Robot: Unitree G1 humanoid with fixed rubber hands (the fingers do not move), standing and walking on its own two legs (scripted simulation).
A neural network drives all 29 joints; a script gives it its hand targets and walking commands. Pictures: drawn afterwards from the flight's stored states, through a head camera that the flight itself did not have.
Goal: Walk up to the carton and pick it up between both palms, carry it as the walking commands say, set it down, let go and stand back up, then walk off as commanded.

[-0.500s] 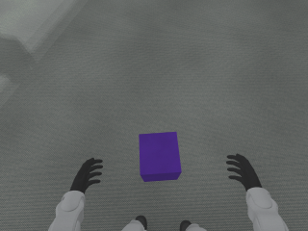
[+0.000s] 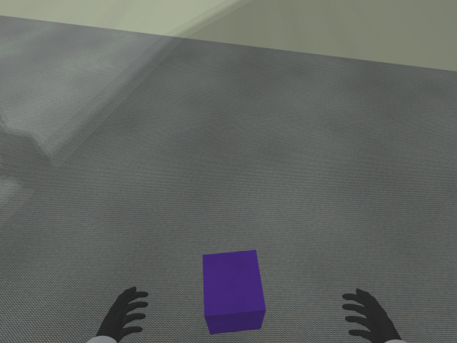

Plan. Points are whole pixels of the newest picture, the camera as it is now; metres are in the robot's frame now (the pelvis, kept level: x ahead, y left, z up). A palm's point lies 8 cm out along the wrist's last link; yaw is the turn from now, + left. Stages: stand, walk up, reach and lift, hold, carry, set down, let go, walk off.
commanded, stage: let go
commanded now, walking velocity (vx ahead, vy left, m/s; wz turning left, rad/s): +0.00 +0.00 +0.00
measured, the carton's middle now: (232, 293) +0.42 +0.03 -0.64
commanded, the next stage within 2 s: stand in 0.12 s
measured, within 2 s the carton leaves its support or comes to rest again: neither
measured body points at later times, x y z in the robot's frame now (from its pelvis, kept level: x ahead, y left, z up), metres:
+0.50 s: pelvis +0.01 +0.01 -0.01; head +0.01 +0.02 +0.44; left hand +0.14 +0.30 -0.11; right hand +0.14 -0.29 -0.09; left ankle -0.02 +0.13 -0.74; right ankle -0.03 -0.13 -0.74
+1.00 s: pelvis +0.00 +0.00 +0.00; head +0.00 +0.01 +0.45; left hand +0.12 +0.31 -0.11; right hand +0.12 -0.30 -0.10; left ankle -0.02 +0.13 -0.74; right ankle -0.03 -0.13 -0.74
